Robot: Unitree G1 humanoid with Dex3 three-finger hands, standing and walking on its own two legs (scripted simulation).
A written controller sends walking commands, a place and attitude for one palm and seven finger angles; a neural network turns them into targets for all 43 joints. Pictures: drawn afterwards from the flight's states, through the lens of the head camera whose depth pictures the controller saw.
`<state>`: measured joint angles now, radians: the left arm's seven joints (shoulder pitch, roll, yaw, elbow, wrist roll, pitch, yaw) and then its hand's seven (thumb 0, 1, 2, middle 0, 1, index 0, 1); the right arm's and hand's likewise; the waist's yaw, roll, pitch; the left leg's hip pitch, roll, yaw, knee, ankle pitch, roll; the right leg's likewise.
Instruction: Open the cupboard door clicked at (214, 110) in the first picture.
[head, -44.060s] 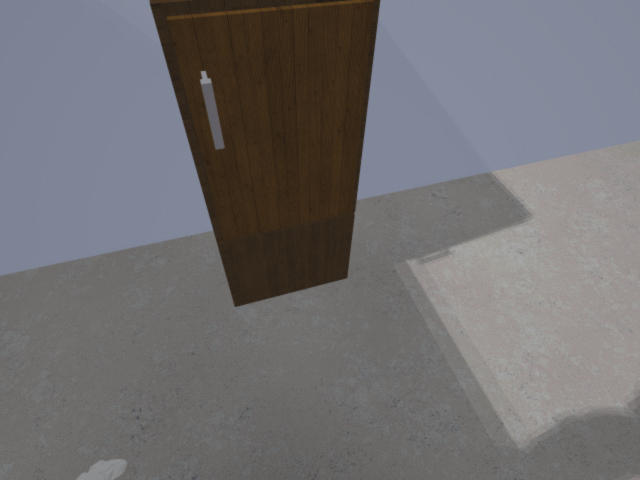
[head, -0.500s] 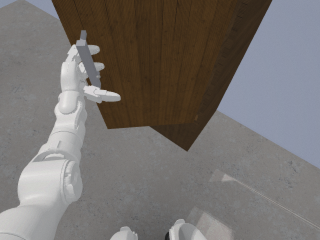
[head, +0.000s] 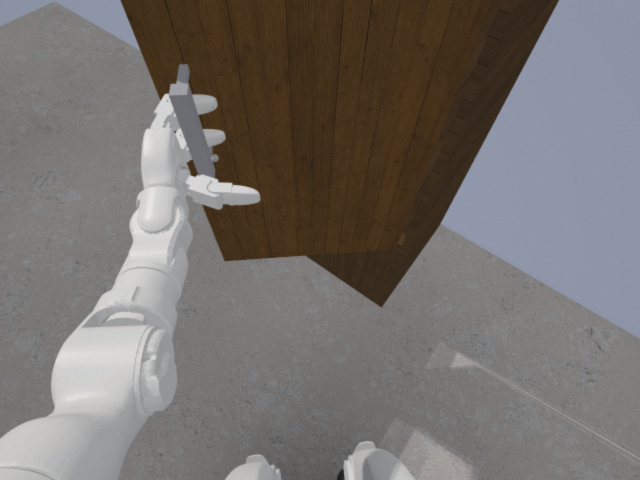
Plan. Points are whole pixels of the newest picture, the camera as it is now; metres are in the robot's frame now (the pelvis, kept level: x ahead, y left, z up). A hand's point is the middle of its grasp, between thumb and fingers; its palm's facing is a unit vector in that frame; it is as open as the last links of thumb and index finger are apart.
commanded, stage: close the thumb around the handle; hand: left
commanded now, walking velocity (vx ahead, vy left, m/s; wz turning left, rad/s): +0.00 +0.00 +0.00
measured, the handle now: (196, 127) +0.55 +0.13 +0.09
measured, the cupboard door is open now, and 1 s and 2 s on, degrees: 42 49 83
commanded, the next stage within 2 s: pull the door open along its arc in 0.58 s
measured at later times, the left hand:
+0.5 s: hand (214, 156) +0.50 +0.10 +0.09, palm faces +0.02 -1.00 -0.02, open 5.8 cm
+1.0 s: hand (218, 182) +0.46 +0.10 +0.09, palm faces -0.01 -1.00 +0.00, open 5.6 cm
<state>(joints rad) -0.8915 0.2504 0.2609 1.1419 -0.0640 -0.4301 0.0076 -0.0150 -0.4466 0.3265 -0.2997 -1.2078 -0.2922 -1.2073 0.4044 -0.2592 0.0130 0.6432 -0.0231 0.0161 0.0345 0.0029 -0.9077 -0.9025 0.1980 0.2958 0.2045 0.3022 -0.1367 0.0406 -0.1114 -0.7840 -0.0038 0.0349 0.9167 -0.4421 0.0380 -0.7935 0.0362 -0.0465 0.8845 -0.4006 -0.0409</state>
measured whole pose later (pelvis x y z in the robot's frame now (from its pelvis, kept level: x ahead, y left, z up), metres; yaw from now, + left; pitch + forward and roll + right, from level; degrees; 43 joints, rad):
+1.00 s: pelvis +0.01 -0.01 +0.01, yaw -1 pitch +16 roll +0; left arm -0.61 0.18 0.20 0.83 -0.11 -0.37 -0.02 0.01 0.75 0.77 -0.37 -1.35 -0.36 -1.35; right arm 0.41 -0.26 0.00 0.59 0.00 0.04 0.04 0.01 -0.91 -0.90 0.20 0.30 0.20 0.30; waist -0.09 0.04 -0.13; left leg -0.68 0.00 0.05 0.85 -0.43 0.03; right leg -0.71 0.05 -0.02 0.83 -0.39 -0.05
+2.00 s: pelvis +0.02 -0.06 +0.02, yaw +1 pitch +5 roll +2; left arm 0.23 -0.04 -0.33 -0.09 0.03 -0.04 0.48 0.00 0.65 0.75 -0.33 -1.27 -0.39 -1.34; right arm 0.18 -0.20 0.02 0.53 -0.04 0.04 0.03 0.01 -0.91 -0.90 0.20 0.30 0.20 0.30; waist -0.03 0.07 -0.08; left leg -0.43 -0.01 -0.08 0.77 -0.40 -0.01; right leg -0.44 0.07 -0.08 0.77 -0.42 -0.12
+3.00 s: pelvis -0.01 -0.01 +0.01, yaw +1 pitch +5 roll +0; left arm 0.04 -0.04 -0.34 0.08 0.03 -0.16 0.27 -0.01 -0.49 0.31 -0.15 -0.36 -0.12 -0.35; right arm 0.22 -0.19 0.03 0.51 -0.01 -0.01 0.04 0.01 -0.91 -0.90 0.20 0.30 0.20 0.30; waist 0.01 0.05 -0.08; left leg -0.54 -0.05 -0.04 0.86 -0.42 0.02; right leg -0.55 0.02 -0.05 0.86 -0.41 -0.05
